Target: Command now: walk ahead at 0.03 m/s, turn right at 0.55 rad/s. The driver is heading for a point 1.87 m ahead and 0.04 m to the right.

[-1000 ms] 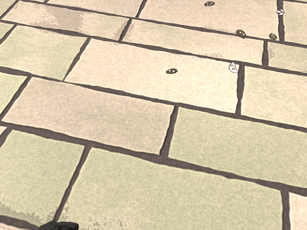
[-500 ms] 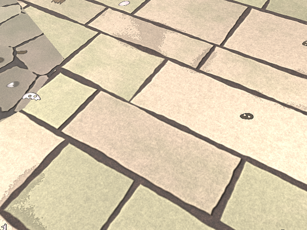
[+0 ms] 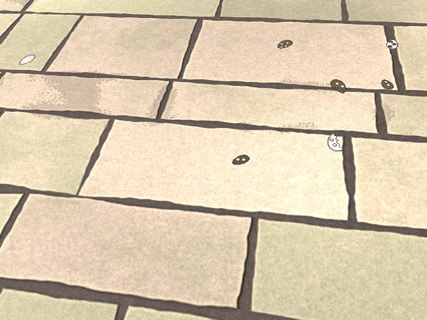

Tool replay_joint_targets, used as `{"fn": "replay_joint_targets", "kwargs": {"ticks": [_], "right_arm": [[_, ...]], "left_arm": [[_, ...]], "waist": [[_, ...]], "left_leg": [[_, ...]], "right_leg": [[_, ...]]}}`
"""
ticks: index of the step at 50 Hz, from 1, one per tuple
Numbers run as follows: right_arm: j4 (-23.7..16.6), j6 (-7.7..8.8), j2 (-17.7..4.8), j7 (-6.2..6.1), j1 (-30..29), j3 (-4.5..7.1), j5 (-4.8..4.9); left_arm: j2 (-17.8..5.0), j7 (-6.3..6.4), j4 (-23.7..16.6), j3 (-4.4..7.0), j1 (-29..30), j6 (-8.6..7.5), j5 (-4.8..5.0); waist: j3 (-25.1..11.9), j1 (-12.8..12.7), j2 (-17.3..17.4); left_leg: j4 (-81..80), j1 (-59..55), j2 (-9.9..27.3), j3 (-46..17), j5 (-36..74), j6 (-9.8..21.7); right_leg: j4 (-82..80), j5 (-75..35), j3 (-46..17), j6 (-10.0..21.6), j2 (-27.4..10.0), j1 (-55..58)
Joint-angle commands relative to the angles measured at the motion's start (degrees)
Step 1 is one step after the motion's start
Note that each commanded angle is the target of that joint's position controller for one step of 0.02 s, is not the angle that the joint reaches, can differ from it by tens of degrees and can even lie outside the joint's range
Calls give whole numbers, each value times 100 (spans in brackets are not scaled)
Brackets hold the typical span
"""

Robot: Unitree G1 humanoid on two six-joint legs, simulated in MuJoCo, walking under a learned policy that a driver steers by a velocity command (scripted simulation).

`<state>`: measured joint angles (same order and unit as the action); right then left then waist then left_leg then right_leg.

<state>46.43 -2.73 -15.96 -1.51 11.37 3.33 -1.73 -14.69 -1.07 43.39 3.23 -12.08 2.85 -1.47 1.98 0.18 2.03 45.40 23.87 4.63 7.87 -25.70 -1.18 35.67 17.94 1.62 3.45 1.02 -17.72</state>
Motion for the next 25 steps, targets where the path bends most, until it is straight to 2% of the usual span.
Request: {"fn": "replay_joint_targets", "kwargs": {"ticks": [1, 2, 3, 4, 6, 10, 14, 18, 20, 21, 22, 23, 24, 25], "right_arm": [[-566, -32, -442, -17, -295, 104, 97], [-444, 23, -487, 4, -123, 125, 92], [-346, 43, -556, 29, 44, 159, 6], [-304, 50, -564, 55, 135, 173, -19], [-354, 35, -476, 71, 71, 162, 23], [-497, 0, -427, 25, -178, 127, 53], [-624, 36, -437, -9, -301, 96, 88], [-678, 100, -472, -42, -120, 71, 156], [-631, 140, -439, -69, 145, 47, 185], [-576, 168, -386, -91, 347, 30, 172], [-525, 208, -421, -121, 502, 29, 125], [-615, 244, -726, -151, 304, 48, 18], [-803, 247, -1047, -100, -233, 62, -14], [-727, 272, -729, -44, -178, -14, -34]], "left_arm": [[-1199, 140, -263, 309, -312, -41, 44], [-1078, 132, -361, 279, 62, -23, 41], [-989, 142, -440, 259, 201, -36, 88], [-884, 124, -459, 229, 175, -51, 112], [-917, 101, -422, 249, -42, -95, 138], [-1008, 129, -378, 298, -344, -100, 99], [-1123, 110, -402, 346, -386, -73, 52], [-1157, 61, -439, 369, -166, -45, 31], [-1090, 52, -431, 346, 11, -28, 45], [-1044, 63, -422, 326, 130, -14, 79], [-909, 99, -406, 271, 154, -18, 120], [-523, 123, -398, 151, -117, -42, 123], [-505, 174, -396, 139, -206, -49, 124], [-764, 201, -270, 188, -201, -25, -1]], "waist": [[145, -72, -1006], [44, 82, -919], [-116, 101, -973], [-327, 99, -870], [-453, 26, -674], [-379, -177, -854], [-404, -252, -855], [-533, -159, -907], [-588, -30, -935], [-583, 115, -879], [-588, 197, -705], [-597, -20, 275], [-330, -145, 1003], [-324, -93, 674]], "left_leg": [[1415, 1136, -223, -917, -58, -65], [1412, 1053, -248, -936, 309, -45], [1565, 999, -302, -875, 510, -50], [1680, 906, -342, -888, 557, -72], [1602, 959, -364, -945, 568, -123], [894, 1069, -412, -1039, 427, -169], [270, 659, -546, -1090, 213, -103], [-385, -75, -732, -1075, 128, 41], [-1092, -711, -798, -1009, 325, 152], [-1800, -1184, -809, -952, 766, 213], [-2578, -1708, -580, -1093, 1251, 304], [-3301, -1983, 522, -2329, 949, 552], [-3551, -1469, 1493, -3599, 1551, 1119], [-3403, -819, 1573, -3571, 1882, 1502]], "right_leg": [[-2100, -1426, -2236, 1016, -1602, 339], [-2030, -1402, -1937, 841, -1255, 448], [-1931, -1793, -1761, 825, -1103, 606], [-1851, -2144, -1707, 840, -1047, 757], [-1772, -2361, -1812, 885, -1065, 1036], [-1757, -1920, -2243, 998, -1093, 1326], [-1660, -1816, -2637, 1080, -1078, 1154], [-1524, -2188, -2942, 951, -979, 883], [-1414, -2316, -2967, 763, -858, 669], [-1297, -2130, -2905, 585, -713, 460], [-1123, -1547, -2723, 313, -523, 147], [-392, -253, -2122, -21, -11, -282], [148, 1032, -1177, -198, 935, -719], [840, 1248, -1319, -259, 574, -64]]}}
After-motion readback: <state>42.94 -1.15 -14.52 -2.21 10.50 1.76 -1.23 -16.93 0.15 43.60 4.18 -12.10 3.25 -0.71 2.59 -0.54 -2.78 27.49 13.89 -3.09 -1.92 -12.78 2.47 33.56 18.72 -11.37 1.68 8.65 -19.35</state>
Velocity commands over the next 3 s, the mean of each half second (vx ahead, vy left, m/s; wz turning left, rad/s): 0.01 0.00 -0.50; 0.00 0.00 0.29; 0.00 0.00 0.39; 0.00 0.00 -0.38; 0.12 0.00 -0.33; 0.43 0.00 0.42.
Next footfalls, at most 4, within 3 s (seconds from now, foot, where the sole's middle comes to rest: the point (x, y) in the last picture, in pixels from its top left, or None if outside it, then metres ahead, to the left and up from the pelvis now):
0.46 left None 0.06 0.10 -0.76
0.84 right None -0.02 -0.08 -0.76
1.26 left None -0.02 0.14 -0.76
1.82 right None -0.03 -0.04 -0.76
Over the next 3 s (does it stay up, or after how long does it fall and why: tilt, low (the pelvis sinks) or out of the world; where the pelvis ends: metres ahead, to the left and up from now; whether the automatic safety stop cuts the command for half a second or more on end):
stays up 0.24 -0.02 0.01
